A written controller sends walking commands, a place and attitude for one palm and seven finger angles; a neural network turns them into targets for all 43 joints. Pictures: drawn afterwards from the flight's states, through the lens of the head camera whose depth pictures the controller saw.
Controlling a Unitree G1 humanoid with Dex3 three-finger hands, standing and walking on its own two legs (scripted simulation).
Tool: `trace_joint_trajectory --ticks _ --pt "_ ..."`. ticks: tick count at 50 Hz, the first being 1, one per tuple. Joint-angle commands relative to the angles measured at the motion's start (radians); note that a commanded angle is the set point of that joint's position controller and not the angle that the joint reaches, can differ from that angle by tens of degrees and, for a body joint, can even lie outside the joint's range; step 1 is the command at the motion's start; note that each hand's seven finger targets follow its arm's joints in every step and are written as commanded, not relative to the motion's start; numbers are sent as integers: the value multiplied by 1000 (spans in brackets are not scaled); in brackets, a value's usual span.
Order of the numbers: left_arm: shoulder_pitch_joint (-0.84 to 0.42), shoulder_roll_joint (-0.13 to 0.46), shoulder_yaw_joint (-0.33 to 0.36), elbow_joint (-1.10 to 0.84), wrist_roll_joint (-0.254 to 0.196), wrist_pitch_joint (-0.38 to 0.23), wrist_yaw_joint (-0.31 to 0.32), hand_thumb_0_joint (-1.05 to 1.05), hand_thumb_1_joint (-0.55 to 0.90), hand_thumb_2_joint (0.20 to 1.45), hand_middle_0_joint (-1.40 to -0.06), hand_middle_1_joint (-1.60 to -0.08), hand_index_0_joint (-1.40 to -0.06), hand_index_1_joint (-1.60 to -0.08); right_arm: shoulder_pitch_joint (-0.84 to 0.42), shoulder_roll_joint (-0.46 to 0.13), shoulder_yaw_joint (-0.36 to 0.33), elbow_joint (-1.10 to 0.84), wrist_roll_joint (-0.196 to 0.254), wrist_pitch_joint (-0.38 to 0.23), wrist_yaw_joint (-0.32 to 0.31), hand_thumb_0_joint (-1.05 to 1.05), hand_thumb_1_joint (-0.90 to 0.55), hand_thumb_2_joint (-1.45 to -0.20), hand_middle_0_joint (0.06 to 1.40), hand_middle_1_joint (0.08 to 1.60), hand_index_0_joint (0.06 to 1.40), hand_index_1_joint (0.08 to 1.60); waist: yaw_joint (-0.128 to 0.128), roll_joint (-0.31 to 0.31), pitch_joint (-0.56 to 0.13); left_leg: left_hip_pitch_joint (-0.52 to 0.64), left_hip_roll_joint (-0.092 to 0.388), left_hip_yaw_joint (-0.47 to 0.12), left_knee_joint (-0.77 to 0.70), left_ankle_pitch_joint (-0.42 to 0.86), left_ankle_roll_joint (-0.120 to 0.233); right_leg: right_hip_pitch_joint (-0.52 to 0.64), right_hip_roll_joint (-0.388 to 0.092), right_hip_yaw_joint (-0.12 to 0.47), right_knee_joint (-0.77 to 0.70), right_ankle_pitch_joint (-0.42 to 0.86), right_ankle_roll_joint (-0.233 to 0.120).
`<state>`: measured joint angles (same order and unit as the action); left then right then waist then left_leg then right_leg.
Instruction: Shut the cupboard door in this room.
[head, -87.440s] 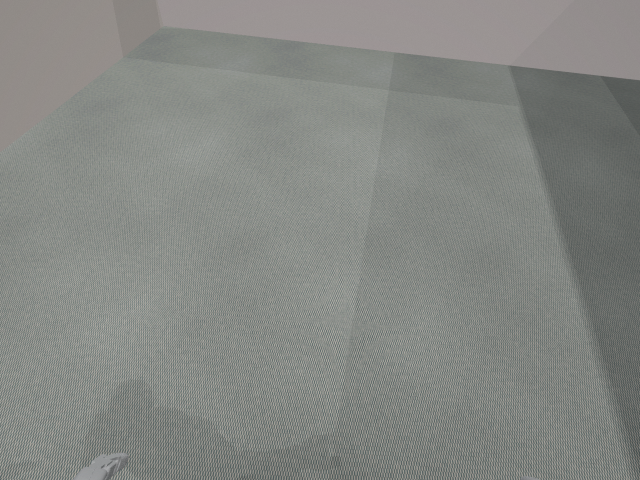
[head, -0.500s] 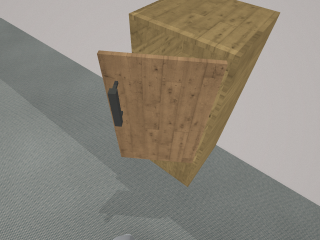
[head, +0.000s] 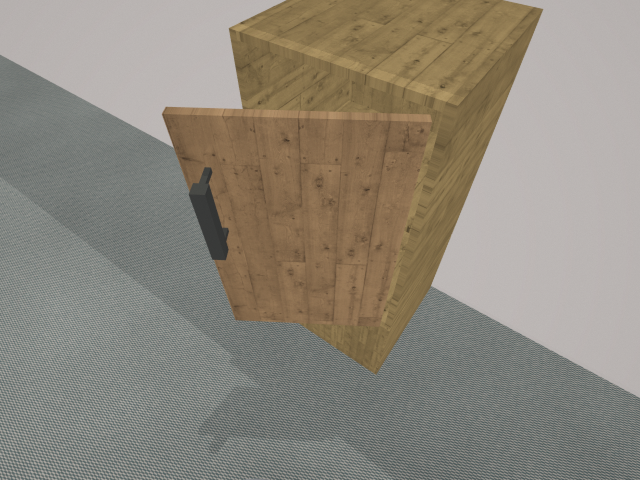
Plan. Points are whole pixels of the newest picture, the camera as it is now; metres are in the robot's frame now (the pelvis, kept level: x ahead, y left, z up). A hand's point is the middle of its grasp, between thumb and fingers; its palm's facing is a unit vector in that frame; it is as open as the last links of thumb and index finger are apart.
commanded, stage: come to a stop and stand still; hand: left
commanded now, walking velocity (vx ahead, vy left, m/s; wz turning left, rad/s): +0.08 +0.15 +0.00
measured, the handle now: (213, 215) +0.50 +0.21 +0.01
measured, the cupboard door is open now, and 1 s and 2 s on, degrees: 33 33 33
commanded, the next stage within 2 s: none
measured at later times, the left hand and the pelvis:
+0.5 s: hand out of the picture -0.01 +0.28 -0.18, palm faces -0.02 -0.98 -0.21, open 7.4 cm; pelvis -0.05 +0.10 +0.00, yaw -3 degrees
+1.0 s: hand out of the picture -0.12 +0.38 -0.18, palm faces +0.01 -0.99 -0.15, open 7.4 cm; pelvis -0.12 +0.20 +0.00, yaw -2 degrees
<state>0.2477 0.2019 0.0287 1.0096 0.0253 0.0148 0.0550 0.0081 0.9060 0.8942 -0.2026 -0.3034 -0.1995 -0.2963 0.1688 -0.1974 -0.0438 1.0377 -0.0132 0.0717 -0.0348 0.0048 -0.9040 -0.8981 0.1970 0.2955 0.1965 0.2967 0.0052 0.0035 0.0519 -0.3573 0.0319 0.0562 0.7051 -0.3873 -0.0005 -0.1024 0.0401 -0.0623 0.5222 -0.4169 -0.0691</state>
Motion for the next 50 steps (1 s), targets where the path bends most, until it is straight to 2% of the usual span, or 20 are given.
trace_joint_trajectory --ticks 1,5,9,10,11,13,16,18,19,22,27,33,34,36,37,39,43,44,46,50 --pt "69 125 14 -8 -2 -17 -5 0 900 900 -200 -300 -200 -300 -6 -49 9 -49 4 -24 3 0 -900 -900 200 300 200 300 7 -99 38 -41 10 -35 25 -24 -17 24 -312 208 -120 933 -65" --pt "61 138 17 4 -4 -19 -8 0 900 900 -200 -300 -200 -300 38 -62 13 -31 4 -33 2 0 -900 -900 200 300 200 300 2 -100 59 25 15 -38 -115 58 -17 18 -307 205 -101 891 -67" --pt "71 87 10 4 -19 -13 -5 0 900 900 -200 -300 -200 -300 126 -109 13 6 -1 -63 -5 0 -900 -900 200 300 200 300 2 -11 -67 261 101 -98 -191 646 40 -25 -169 110 -63 598 29" --pt "208 100 12 34 -9 -68 33 0 900 900 -200 -300 -200 -300 -18 -107 5 -84 12 -84 -1 0 -900 -900 200 300 200 300 57 -34 13 113 36 17 114 394 20 -78 -230 231 -153 1184 139" --pt "194 157 15 -6 -4 -75 22 0 900 900 -200 -300 -200 -300 22 -28 15 -116 10 -75 13 0 -900 -900 200 300 200 300 19 -132 6 -84 -20 -39 175 -7 31 61 -311 271 -98 1391 115" --pt "135 122 5 -24 1 -86 19 0 900 900 -200 -300 -200 -300 55 -25 19 -112 4 -76 15 0 -900 -900 200 300 200 300 -17 -1 -74 -75 -9 -22 95 -55 26 126 -296 182 -24 1404 -20" --pt "69 137 10 -70 -9 -65 17 0 900 900 -200 -300 -200 -300 216 -59 13 -81 6 -98 20 0 -900 -900 200 300 200 300 -71 -26 -214 185 -28 -35 -205 309 44 79 -194 108 172 941 -17" --pt "88 61 -6 -82 -26 -37 8 0 900 900 -200 -300 -200 -300 230 -141 2 -94 4 -104 6 0 -900 -900 200 300 200 300 -37 277 -191 288 225 -371 -291 812 200 -199 -28 40 351 -112 64" --pt "97 64 -1 -91 -18 -16 5 0 900 900 -200 -300 -200 -300 179 -133 6 -112 -1 -87 7 0 -900 -900 200 300 200 300 -13 197 -93 178 238 -351 -332 645 240 -223 -34 64 386 -240 56" --pt "79 53 -5 -66 -3 7 -8 0 900 900 -200 -300 -200 -300 80 -99 20 -137 -6 -83 9 0 -900 -900 200 300 200 300 21 112 97 -122 186 -369 -454 87 220 -194 -73 64 372 -121 40" --pt "143 48 0 -48 3 16 -13 0 900 900 -200 -300 -200 -300 91 -126 4 -138 -8 -79 15 0 -900 -900 200 300 200 300 25 41 2 -102 163 -409 -553 -242 186 -162 -59 54 337 -56 30" --pt "370 83 22 5 0 23 -5 0 900 900 -200 -300 -200 -300 57 -143 -14 -130 -13 -50 15 0 -900 -900 200 300 200 300 85 85 29 -119 53 -260 -663 -92 -112 38 -3 -36 -24 -66 -7" --pt "422 100 26 25 1 18 -3 0 900 900 -200 -300 -200 -300 52 -133 -15 -128 -5 -43 16 0 -900 -900 200 300 200 300 96 0 32 -144 -5 -186 -573 -80 -130 111 -31 8 -193 -43 -34" --pt "211 157 26 -39 12 11 3 0 900 900 -200 -300 -200 -300 98 -72 -21 -126 10 -24 15 0 -900 -900 200 300 200 300 6 -356 76 -5 -101 -79 97 -31 -64 -343 -438 497 -470 -388 -218" --pt "-21 143 20 -111 10 2 9 0 900 900 -200 -300 -200 -300 166 -132 -39 -118 -9 -17 25 0 -900 -900 200 300 200 300 -92 -190 115 15 -58 -128 300 17 -21 -461 -413 378 -441 -185 -210" --pt "-137 123 20 -147 -4 -36 12 0 900 900 -200 -300 -200 -300 233 -90 -28 -67 -1 -30 36 0 -900 -900 200 300 200 300 -127 -153 51 98 -15 -126 339 66 2 -470 -310 222 -367 -20 -149" --pt "86 117 13 -53 5 -23 -8 0 900 900 -200 -300 -200 -300 190 -8 10 -70 4 -67 33 0 -900 -900 200 300 200 300 -27 -63 50 150 -45 -13 -250 64 -3 -267 -215 117 -134 18 -39" --pt "129 102 8 -36 -2 -12 -15 0 900 900 -200 -300 -200 -300 211 -27 16 -62 2 -79 28 0 -900 -900 200 300 200 300 -13 52 35 173 -33 -73 -314 103 0 -269 -167 110 -30 0 -6" --pt "172 53 3 -45 -12 -6 -22 0 900 900 -200 -300 -200 -300 215 -119 5 -80 -8 -96 9 0 -900 -900 200 300 200 300 16 284 -3 84 221 -435 -479 92 111 -296 -73 34 138 -80 62" --pt "119 39 2 -3 -3 5 -23 0 900 900 -200 -300 -200 -300 189 -89 20 -45 -7 -104 -12 0 -900 -900 200 300 200 300 9 84 -4 84 210 -453 -540 85 98 -301 -85 122 352 -7 48"
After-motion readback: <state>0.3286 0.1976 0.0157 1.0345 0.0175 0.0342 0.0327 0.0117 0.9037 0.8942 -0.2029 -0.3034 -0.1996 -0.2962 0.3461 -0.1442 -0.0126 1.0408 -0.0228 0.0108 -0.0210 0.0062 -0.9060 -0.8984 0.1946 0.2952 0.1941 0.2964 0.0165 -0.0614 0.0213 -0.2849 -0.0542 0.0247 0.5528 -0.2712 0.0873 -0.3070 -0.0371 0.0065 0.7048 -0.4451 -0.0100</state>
